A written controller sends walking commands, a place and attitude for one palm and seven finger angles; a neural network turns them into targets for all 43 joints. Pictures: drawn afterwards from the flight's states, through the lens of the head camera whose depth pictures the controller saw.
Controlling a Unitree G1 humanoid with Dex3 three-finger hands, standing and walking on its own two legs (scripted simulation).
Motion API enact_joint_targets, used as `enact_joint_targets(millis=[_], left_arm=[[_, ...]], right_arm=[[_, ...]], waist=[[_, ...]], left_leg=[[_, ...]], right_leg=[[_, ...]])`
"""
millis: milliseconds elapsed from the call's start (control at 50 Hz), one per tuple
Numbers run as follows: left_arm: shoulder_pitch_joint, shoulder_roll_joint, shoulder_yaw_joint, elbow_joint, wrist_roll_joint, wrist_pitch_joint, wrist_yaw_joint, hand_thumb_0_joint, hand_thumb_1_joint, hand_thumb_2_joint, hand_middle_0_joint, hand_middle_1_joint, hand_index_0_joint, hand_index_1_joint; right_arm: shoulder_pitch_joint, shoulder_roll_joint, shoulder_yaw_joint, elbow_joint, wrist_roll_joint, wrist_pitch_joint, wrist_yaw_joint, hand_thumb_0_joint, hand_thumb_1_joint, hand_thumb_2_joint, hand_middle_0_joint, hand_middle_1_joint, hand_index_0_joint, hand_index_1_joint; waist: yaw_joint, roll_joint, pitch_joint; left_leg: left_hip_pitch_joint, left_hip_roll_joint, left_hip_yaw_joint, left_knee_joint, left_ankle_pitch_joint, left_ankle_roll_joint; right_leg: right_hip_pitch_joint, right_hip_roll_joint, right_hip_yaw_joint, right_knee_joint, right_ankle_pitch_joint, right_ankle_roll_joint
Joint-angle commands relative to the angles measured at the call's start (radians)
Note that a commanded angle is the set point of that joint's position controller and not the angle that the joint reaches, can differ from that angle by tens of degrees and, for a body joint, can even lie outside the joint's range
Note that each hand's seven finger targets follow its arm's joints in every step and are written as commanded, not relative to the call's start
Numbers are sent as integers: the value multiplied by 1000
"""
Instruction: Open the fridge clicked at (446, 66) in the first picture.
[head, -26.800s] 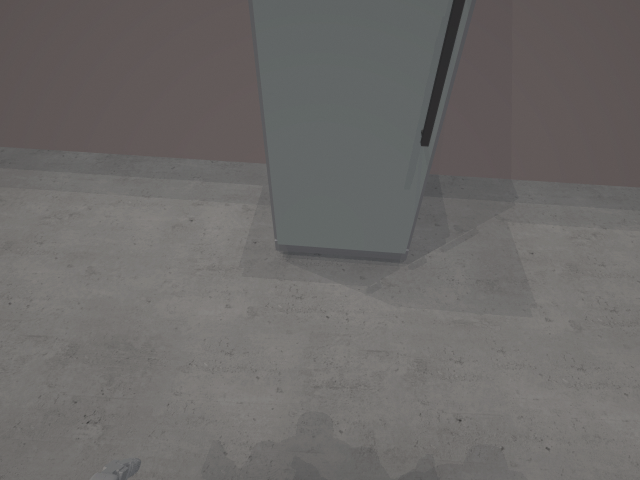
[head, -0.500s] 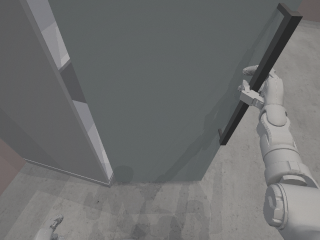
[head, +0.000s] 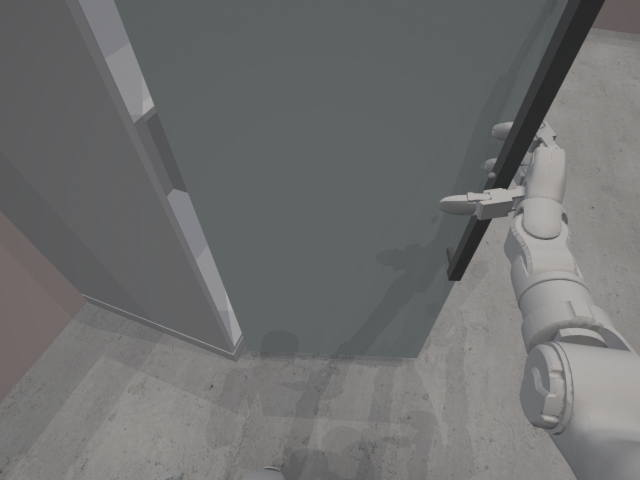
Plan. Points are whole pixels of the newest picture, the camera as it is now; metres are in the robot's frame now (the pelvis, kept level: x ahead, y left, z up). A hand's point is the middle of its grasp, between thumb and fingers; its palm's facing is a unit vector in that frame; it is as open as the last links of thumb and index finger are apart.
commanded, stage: loosen the grip on the handle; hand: right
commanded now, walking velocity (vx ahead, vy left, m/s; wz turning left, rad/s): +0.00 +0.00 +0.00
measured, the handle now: (494, 172) +0.53 -0.16 +0.11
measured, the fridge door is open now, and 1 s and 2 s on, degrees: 72 71 71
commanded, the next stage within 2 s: slip the hand off the handle in 0.10 s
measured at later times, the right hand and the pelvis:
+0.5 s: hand (531, 181) +0.49 -0.19 +0.13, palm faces +0.25 +0.96 -0.14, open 14.4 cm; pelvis +0.03 +0.03 +0.01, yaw +0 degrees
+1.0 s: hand (565, 202) +0.46 -0.23 +0.12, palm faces +0.17 +0.98 -0.10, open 14.7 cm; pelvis +0.05 +0.01 +0.01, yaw +0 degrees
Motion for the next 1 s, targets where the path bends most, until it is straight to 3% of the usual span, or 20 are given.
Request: enact_joint_targets(millis=[0,20,60,120,140,180,220,280,320,460,520,580,600,680,760,800,820,880,940,980], left_arm=[[17,202,84,-114,-4,-49,17,0,900,900,-200,-300,-200,-300],[22,205,89,-112,-5,-47,16,0,900,900,-200,-300,-200,-300],[29,205,94,-112,-9,-41,15,0,900,900,-200,-300,-200,-300],[36,208,96,-109,-17,-27,17,0,900,900,-200,-300,-200,-300],[31,205,95,-110,-19,-24,18,0,900,900,-200,-300,-200,-300],[42,211,93,-102,-19,-15,26,0,900,900,-200,-300,-200,-300],[42,207,90,-109,-22,-3,24,0,900,900,-200,-300,-200,-300],[37,212,89,-126,-24,16,35,0,900,900,-200,-300,-200,-300],[35,204,88,-138,-30,27,36,0,900,900,-200,-300,-200,-300],[28,205,94,-165,-41,47,40,0,900,900,-200,-300,-200,-300],[26,207,92,-158,-52,54,46,0,900,900,-200,-300,-200,-300],[28,206,91,-153,-57,57,56,0,900,900,-200,-300,-200,-300],[30,211,89,-150,-58,60,58,0,900,900,-200,-300,-200,-300],[35,209,83,-149,-56,64,66,0,900,900,-200,-300,-200,-300],[42,209,82,-152,-51,72,65,0,900,900,-200,-300,-200,-300],[39,204,84,-172,-49,73,59,0,900,900,-200,-300,-200,-300],[32,199,84,-183,-51,72,54,0,900,900,-200,-300,-200,-300],[26,201,92,-207,-55,76,51,0,900,900,-200,-300,-200,-300],[-2,204,97,-233,-61,81,47,0,900,900,-200,-300,-200,-300],[-22,201,92,-247,-62,79,51,0,900,900,-200,-300,-200,-300]], right_arm=[[-511,-181,1,-265,10,-87,8,0,550,-200,250,1150,250,1150],[-477,-193,-12,-270,15,-92,16,0,550,-200,250,1150,250,1150],[-452,-164,11,-301,31,-97,35,0,550,-200,250,1150,250,1150],[-437,-194,-8,-297,44,-91,46,0,550,-200,250,1150,250,1150],[-446,-177,10,-309,42,-87,46,0,550,-200,250,1150,250,1150],[-467,-255,-31,-267,23,-81,38,0,550,-200,250,1150,250,1150],[-452,-274,-38,-261,15,-74,40,0,550,-200,250,1150,250,1150],[-403,-382,-115,-269,18,-72,59,0,550,-200,250,1150,250,1150],[-353,-376,-120,-264,30,-64,83,0,550,-200,250,1150,250,1150],[-301,-380,-110,-363,67,-103,187,0,550,-200,250,1150,250,1150],[-285,-365,-93,-344,98,-97,240,0,550,-200,250,1150,250,1150],[-327,-348,-70,-346,117,-86,281,0,550,-200,250,1150,250,1150],[-305,-393,-109,-328,120,-80,288,0,550,-200,250,1150,250,1150],[-333,-408,-110,-330,128,-82,309,0,550,-200,250,1150,250,1150],[-316,-467,-150,-335,109,-98,317,0,550,-200,250,1150,250,1150],[-220,-455,-163,-385,121,-107,324,0,550,-200,250,1150,250,1150],[-169,-393,-126,-404,129,-100,330,0,550,-200,250,1150,250,1150],[-50,-333,-105,-456,162,-72,341,0,550,-200,250,1150,250,1150],[61,-346,-146,-570,186,-32,335,0,550,-200,250,1150,250,1150],[84,-335,-137,-655,193,-19,320,0,550,-200,250,1150,250,1150]], waist=[[-10,-4,-362],[-25,-17,-378],[-24,-46,-387],[-20,2,-323],[-12,-23,-305],[-2,-3,-259],[-10,-9,-270],[-35,-1,-329],[-54,8,-361],[-46,-29,-404],[-29,1,-341],[-14,-36,-317],[-25,-17,-315],[-18,-17,-308],[-36,-58,-377],[-71,-108,-442],[-76,-127,-441],[-81,-76,-410],[-109,-37,-392],[-110,-32,-349]], left_leg=[[57,-71,22,-81,19,47],[66,-72,20,-80,34,50],[67,-75,20,-81,56,51],[94,-76,18,-100,51,47],[89,-75,15,-106,53,46],[90,-72,12,-112,41,44],[111,-70,3,-119,34,41],[195,-63,-11,-119,90,40],[236,-62,-15,-114,151,38],[266,-69,-21,-106,281,37],[244,-68,-22,-123,263,30],[207,-67,-19,-133,232,33],[210,-67,-22,-132,232,32],[192,-67,-13,-122,223,33],[202,-69,-9,-94,257,37],[228,-72,-3,-72,315,45],[218,-75,3,-69,330,48],[213,-82,22,-72,338,47],[244,-82,21,-80,344,43],[257,-81,27,-82,338,44]], right_leg=[[224,-16,158,-140,19,28],[240,-18,154,-134,55,30],[260,-19,146,-122,102,32],[200,-12,132,-125,74,25],[193,-6,121,-123,68,22],[146,0,119,-119,42,14],[126,11,107,-119,26,10],[107,23,88,-107,69,3],[106,25,76,-104,108,5],[157,25,66,-80,201,-2],[143,24,68,-80,166,-5],[163,24,74,-77,151,-5],[150,24,80,-77,149,-5],[150,23,94,-69,158,-5],[170,23,103,-58,209,0],[210,22,103,-49,293,6],[232,19,104,-49,330,10],[242,5,110,-49,403,11],[231,-1,105,-70,393,12],[216,-2,104,-79,396,9]])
